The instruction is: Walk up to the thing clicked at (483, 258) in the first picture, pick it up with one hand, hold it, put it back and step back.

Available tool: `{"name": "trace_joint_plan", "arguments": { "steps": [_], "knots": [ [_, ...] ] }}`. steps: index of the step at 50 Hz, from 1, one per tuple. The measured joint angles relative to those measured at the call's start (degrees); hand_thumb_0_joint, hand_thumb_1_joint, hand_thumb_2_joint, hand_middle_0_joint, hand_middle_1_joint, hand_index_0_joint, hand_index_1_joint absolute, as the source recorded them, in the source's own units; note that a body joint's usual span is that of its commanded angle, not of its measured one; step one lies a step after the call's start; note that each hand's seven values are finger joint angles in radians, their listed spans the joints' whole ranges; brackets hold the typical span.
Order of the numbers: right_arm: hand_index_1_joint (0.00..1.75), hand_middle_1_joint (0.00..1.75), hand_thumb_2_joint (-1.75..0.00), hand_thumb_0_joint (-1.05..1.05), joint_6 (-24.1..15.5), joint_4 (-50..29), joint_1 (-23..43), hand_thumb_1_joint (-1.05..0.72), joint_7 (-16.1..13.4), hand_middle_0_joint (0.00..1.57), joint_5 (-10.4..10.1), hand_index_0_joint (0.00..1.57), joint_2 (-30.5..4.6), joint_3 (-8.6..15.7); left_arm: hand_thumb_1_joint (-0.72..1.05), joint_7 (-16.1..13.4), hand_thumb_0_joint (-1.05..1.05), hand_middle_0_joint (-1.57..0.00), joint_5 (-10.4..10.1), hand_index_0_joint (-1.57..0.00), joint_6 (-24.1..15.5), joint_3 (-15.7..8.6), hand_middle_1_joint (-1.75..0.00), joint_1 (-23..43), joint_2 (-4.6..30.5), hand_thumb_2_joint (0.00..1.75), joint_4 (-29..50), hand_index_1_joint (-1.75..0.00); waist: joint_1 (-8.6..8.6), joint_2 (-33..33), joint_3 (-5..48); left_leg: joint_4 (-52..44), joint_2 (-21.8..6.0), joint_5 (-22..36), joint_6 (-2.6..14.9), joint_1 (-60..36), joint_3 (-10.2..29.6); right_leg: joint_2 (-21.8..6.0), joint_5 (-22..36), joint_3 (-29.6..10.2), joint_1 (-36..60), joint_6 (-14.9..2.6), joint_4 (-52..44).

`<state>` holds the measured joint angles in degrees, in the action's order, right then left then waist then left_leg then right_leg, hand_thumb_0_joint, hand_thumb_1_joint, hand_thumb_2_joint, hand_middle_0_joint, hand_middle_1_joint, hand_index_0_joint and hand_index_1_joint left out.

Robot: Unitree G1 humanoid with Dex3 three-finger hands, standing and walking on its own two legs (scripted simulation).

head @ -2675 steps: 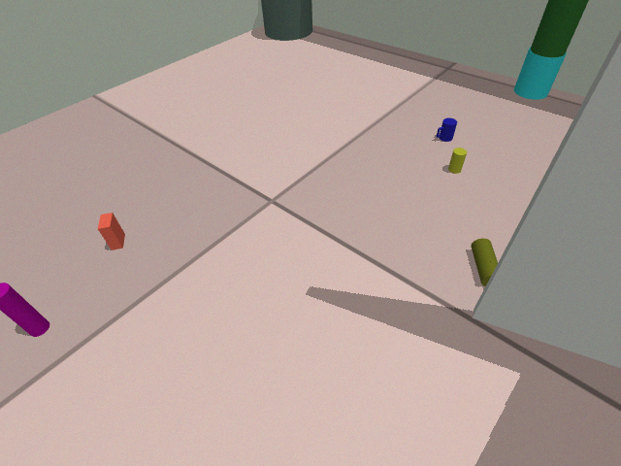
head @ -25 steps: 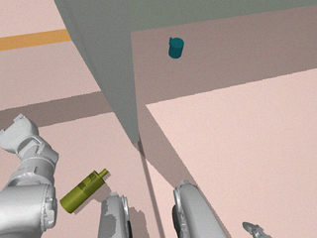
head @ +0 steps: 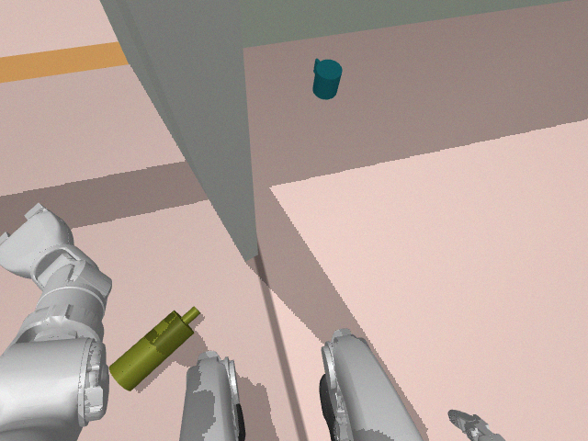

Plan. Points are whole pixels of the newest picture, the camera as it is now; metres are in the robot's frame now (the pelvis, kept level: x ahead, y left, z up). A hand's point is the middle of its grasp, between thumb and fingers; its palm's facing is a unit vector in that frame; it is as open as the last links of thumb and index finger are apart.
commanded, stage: go down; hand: left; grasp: from above
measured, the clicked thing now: (160, 342) +0.33 +0.29 -0.54
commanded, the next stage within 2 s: none
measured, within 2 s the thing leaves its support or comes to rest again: neither
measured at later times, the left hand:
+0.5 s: hand (67, 269) +0.41 +0.31 -0.11, palm faces -0.25 -0.28 -0.93, open 13.0 cm
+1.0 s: hand (69, 267) +0.41 +0.30 -0.12, palm faces -0.25 -0.27 -0.93, open 13.0 cm
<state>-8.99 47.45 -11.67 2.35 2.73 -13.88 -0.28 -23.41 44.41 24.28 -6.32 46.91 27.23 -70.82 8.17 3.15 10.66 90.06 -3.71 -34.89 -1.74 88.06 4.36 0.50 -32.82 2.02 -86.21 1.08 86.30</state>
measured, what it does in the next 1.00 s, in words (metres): stands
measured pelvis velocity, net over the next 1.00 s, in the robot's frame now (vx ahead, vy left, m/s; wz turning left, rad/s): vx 0.00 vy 0.00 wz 0.00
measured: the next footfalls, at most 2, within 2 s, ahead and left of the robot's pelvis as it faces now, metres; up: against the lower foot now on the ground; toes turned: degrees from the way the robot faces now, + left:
none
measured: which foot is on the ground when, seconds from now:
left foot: down 0.00-1.00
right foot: down 0.00-1.00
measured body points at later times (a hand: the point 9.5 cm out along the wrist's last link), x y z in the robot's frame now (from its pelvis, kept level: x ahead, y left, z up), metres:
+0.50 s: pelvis +0.00 +0.00 +0.00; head +0.18 +0.03 +0.41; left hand +0.42 +0.32 -0.06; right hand +0.06 -0.27 -0.13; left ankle +0.04 +0.13 -0.55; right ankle +0.06 -0.13 -0.55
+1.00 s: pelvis +0.00 +0.00 +0.00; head +0.18 +0.02 +0.41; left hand +0.42 +0.31 -0.06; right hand +0.05 -0.26 -0.13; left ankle +0.04 +0.13 -0.55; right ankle +0.06 -0.13 -0.55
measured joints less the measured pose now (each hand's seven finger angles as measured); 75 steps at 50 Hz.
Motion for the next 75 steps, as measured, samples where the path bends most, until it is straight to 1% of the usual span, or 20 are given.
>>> {"name": "trace_joint_plan", "arguments": {
  "steps": [7, 11, 16, 23, 27, 32, 36, 41, 45, 49, 54, 57, 64, 70, 75],
  "knots": [
    [0.30, 0.30, -0.90, 0.01, 0.1, -0.5, -0.7, -0.93, 0.1, 0.20, -0.2, 0.20, 0.2, 0.1, -0.35, 1.0, 0.00, -0.29, 0.5, -0.29, -0.5, 0.1, -0.88, -0.3, 0.4, 0.80, -1.1, -0.87, -0.26, 0.2, 0.2, -0.7, -0.1, 0.0, -0.17, -1.2, 0.0, 0.1, -0.1, 0.1, 1.0, -0.21, -0.5],
    [0.30, 0.30, -0.90, 0.01, -0.1, -0.7, -1.0, -0.93, 0.1, 0.20, -0.2, 0.20, 0.2, -0.1, -0.34, 1.2, 0.00, -0.29, 0.4, -0.29, -1.2, 0.1, -0.89, -0.7, 0.3, 0.79, -1.4, -0.88, -0.49, 0.0, 0.3, -1.0, -0.1, 0.1, -0.18, -1.2, 0.1, 0.1, 0.0, 0.2, 1.1, -0.25, -0.8],
    [0.30, 0.30, -0.90, 0.01, -0.2, -0.6, -0.9, -0.93, -0.1, 0.20, 0.0, 0.20, 0.0, 0.0, -0.34, 0.7, 0.00, -0.28, 1.2, -0.28, -2.0, 0.2, -0.91, -1.1, 0.1, 0.79, -1.5, -0.89, -0.43, -0.4, 0.3, -0.6, 0.0, 0.0, -0.21, -0.8, 0.3, 0.0, -0.2, 0.3, 0.8, -0.25, -0.5],
    [0.30, 0.30, -0.90, 0.01, 0.1, -0.4, -0.3, -0.93, -0.1, 0.20, 0.0, 0.20, -0.5, 0.5, -0.34, -0.5, 0.00, -0.28, 1.1, -0.28, -1.4, -0.1, -0.91, -1.9, -0.5, 0.79, 0.6, -0.89, -0.20, -0.5, 0.1, 0.0, 0.1, -0.2, 0.01, -0.3, 0.2, 0.0, -0.1, 0.2, 0.4, 0.02, -0.1],
    [0.30, 0.30, -0.90, 0.01, 0.2, -0.2, 0.1, -0.93, -0.1, 0.20, 0.0, 0.20, -0.3, 0.4, -0.34, -0.9, 0.00, -0.28, 0.5, -0.28, -0.7, -0.2, -0.91, -1.3, -0.5, 0.79, 0.3, -0.89, -0.14, -0.4, -0.1, -0.1, 0.0, 0.0, 0.17, -0.4, 0.1, 0.1, 0.1, 0.0, 0.6, 0.17, -0.5],
    [0.30, 0.30, -0.90, 0.01, 0.1, -0.1, -0.1, -0.93, 0.1, 0.20, 0.0, 0.20, 0.0, 0.2, -0.35, 0.1, 0.00, -0.27, 0.2, -0.27, -0.1, 0.1, -0.91, -1.1, -0.3, 0.80, 0.1, -0.89, -0.04, -0.2, 0.2, -0.5, 0.1, 0.1, 0.23, -0.9, -0.1, 0.0, 0.2, 0.0, 1.1, 0.22, -0.8],
    [0.30, 0.30, -0.90, 0.01, 0.0, -0.2, -0.7, -0.93, 0.1, 0.20, 0.0, 0.20, 0.2, 0.0, -0.35, 0.5, 0.00, -0.27, 0.6, -0.28, -0.4, 0.9, -0.90, -0.7, -0.2, 0.79, -1.4, -0.89, -0.07, 0.0, 0.6, -0.6, 0.2, 0.2, 0.19, -1.0, 0.0, -0.1, 0.2, 0.0, 1.2, 0.17, -0.8],
    [0.30, 0.30, -0.90, 0.01, -0.2, -0.6, -1.1, -0.93, 0.0, 0.20, -0.1, 0.20, 0.2, -0.3, -0.33, 0.4, 0.00, -0.28, 0.7, -0.28, -1.4, 0.9, -0.91, -0.2, -0.2, 0.78, -2.9, -0.89, -0.21, 0.0, 0.6, -0.1, 0.1, 0.2, 0.18, -0.3, 0.0, 0.0, 0.2, 0.0, 0.5, 0.12, -0.3],
    [0.30, 0.30, -0.90, 0.01, -0.2, -0.6, -1.0, -0.93, 0.0, 0.20, 0.0, 0.20, -0.1, -0.4, -0.33, 0.1, 0.00, -0.27, 1.0, -0.28, -1.9, -0.1, -0.92, -0.5, -0.3, 0.78, -1.9, -0.90, -0.08, -0.1, 0.4, 0.6, 0.1, 0.0, 0.07, 0.6, 0.0, 0.0, 0.0, -0.1, -0.6, 0.06, 0.6],
    [0.30, 0.30, -0.90, 0.01, 0.1, -0.4, -0.6, -0.93, 0.0, 0.20, 0.0, 0.20, -0.3, -0.1, -0.34, -0.2, 0.00, -0.27, 1.1, -0.28, -1.3, -0.4, -0.92, -0.9, -0.2, 0.78, 0.3, -0.90, -0.11, -0.2, -0.1, 1.0, 0.1, -0.1, -0.01, 0.9, 0.0, 0.0, -0.1, -0.1, -1.0, 0.01, 1.1],
    [0.30, 0.30, -0.90, 0.01, 0.2, -0.2, -0.2, -0.93, -0.1, 0.20, 0.0, 0.20, -0.3, 0.1, -0.34, 0.3, 0.00, -0.27, 0.6, -0.28, -0.8, -0.5, -0.92, -0.1, 0.3, 0.78, 0.2, -0.90, -0.08, -0.2, -0.4, 0.6, 0.0, 0.2, -0.07, 0.7, 0.1, 0.1, 0.1, 0.0, -0.8, -0.06, 0.7],
    [0.30, 0.30, -0.90, 0.01, 0.3, -0.2, -0.2, -0.93, -0.2, 0.20, -0.1, 0.20, -0.2, 0.2, -0.35, 0.8, 0.00, -0.26, 0.3, -0.27, -0.4, -0.2, -0.92, -0.1, 0.5, 0.79, 0.3, -0.90, -0.12, -0.2, -0.3, 0.1, 0.0, 0.2, -0.15, 0.2, 0.1, 0.1, 0.2, 0.0, -0.2, -0.13, 0.2],
    [0.30, 0.30, -0.90, 0.01, 0.1, -0.3, -0.8, -0.93, -0.5, 0.20, -0.3, 0.20, -0.1, 0.1, -0.36, 1.6, 0.00, -0.26, 0.6, -0.27, -0.8, 0.6, -0.92, -0.8, 0.4, 0.79, -0.9, -0.90, -0.31, 0.1, 0.5, -1.2, 0.1, 0.2, -0.22, -1.4, 0.1, 0.0, 0.0, 0.1, 1.3, -0.24, -1.0],
    [0.30, 0.30, -0.90, 0.01, -0.2, -0.8, -0.9, -0.93, -0.4, 0.20, -0.1, 0.20, -0.1, 0.0, -0.35, 0.9, 0.00, -0.26, 0.9, -0.27, -2.2, 0.6, -0.93, -1.0, 0.2, 0.78, -2.2, -0.91, -0.45, -0.1, 0.6, -0.9, 0.0, -0.2, -0.18, -1.1, 0.2, 0.1, -0.3, 0.2, 1.1, -0.22, -0.7],
    [0.30, 0.30, -0.90, 0.01, -0.1, -0.8, -0.6, -0.93, 0.0, 0.20, 0.1, 0.20, -0.4, 0.2, -0.34, 0.0, 0.00, -0.25, 1.2, -0.27, -2.4, 0.0, -0.95, -1.8, -0.5, 0.77, -0.3, -0.92, -0.39, -0.5, 0.4, 0.3, 0.1, -0.5, -0.13, 0.1, 0.2, 0.0, -0.7, 0.1, -0.1, -0.11, 0.3]
  ]
}}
